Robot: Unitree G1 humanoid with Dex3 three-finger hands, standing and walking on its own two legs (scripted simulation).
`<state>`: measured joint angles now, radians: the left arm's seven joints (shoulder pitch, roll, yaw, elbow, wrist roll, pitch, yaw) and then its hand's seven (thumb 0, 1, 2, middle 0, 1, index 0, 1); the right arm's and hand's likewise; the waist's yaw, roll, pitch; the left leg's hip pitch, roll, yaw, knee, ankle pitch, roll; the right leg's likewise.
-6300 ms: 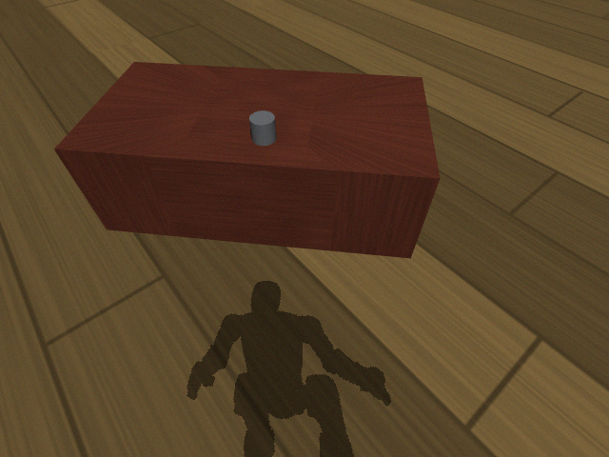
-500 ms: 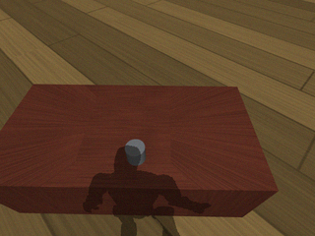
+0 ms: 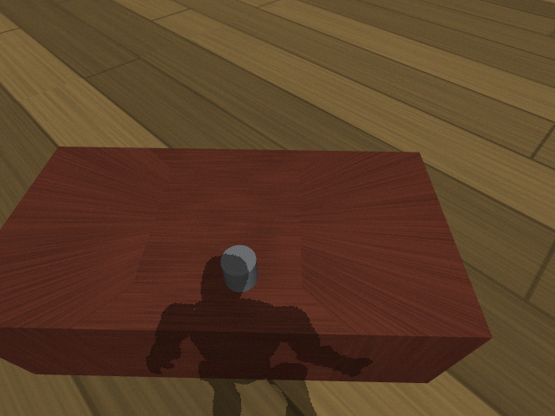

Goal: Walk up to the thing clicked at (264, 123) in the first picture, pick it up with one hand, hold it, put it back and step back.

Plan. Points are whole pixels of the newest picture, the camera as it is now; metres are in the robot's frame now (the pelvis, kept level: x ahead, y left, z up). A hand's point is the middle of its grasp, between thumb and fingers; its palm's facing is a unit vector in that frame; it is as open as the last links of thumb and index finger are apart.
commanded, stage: stand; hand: left
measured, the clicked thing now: (239, 268) +0.49 +0.13 -0.29
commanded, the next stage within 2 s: go down in 0.34 s
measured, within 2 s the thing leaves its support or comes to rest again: neither
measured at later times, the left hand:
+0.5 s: hand out of the picture +0.08 +0.25 -0.16, palm faces +0.00 -0.94 -0.33, open 7.6 cm
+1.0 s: hand out of the picture +0.14 +0.26 -0.16, palm faces +0.05 -0.94 -0.33, open 16.8 cm
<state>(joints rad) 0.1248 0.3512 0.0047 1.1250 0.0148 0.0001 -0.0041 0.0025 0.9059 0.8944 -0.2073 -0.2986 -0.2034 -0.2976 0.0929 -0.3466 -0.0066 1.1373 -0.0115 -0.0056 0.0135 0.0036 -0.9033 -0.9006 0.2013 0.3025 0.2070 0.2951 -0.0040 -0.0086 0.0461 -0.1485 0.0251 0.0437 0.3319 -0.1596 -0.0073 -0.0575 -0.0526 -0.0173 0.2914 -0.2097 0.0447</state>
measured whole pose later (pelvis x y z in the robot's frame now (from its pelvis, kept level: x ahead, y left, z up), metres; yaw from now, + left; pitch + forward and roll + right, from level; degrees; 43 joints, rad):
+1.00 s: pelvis +0.00 -0.01 -0.03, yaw +1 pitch +8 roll -1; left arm 0.13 0.35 0.15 0.68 0.02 0.26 -0.05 0.00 -0.40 0.08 -0.09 -0.06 -0.09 -0.06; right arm 0.19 -0.28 -0.11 0.67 0.02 -0.07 -0.03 0.00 0.34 -0.10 0.06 0.06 0.06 0.05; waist -0.02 0.01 -0.03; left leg -0.50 0.05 0.02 0.66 -0.30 -0.01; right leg -0.40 -0.04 -0.03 0.63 -0.36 0.03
